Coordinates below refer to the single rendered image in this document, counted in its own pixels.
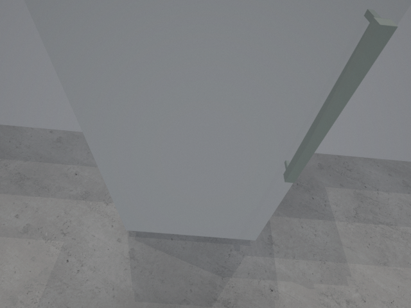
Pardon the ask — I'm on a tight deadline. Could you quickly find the handle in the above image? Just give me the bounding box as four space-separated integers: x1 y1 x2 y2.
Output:
283 9 398 183

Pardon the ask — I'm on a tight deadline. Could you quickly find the fridge door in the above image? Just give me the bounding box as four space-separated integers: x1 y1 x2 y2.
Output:
24 0 411 241

